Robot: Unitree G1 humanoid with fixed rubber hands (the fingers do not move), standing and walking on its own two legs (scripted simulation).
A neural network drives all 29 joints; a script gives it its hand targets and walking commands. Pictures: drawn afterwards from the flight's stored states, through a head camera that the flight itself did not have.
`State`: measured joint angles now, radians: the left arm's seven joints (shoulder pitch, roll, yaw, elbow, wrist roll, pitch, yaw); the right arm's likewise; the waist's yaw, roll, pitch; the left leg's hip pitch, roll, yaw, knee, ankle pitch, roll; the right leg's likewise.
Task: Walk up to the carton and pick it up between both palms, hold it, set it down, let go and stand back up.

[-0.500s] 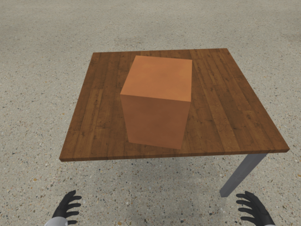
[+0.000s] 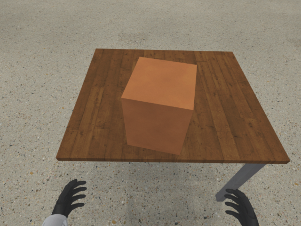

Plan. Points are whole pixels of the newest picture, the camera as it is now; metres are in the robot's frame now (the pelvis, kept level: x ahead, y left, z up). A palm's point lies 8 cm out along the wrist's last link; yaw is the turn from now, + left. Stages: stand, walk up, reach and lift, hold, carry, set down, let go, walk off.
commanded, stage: reach and lift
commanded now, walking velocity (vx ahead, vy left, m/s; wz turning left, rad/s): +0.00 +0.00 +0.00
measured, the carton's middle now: (160, 107) +0.50 +0.00 -0.01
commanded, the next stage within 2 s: none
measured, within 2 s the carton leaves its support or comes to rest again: neither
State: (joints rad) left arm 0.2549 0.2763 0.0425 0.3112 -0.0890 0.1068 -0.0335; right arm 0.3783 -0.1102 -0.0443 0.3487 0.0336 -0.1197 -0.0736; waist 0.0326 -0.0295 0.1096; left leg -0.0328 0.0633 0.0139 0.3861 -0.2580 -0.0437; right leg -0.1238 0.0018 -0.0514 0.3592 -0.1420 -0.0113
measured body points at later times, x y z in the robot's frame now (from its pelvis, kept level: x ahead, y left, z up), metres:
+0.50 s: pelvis +0.03 +0.05 +0.00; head +0.00 +0.05 +0.45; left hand +0.20 +0.25 -0.02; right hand +0.19 -0.18 -0.02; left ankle -0.02 +0.14 -0.74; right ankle +0.04 -0.11 -0.74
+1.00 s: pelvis +0.02 +0.03 +0.00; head -0.01 +0.03 +0.45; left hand +0.26 +0.23 +0.03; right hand +0.24 -0.19 +0.02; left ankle -0.02 +0.14 -0.74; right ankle +0.04 -0.11 -0.74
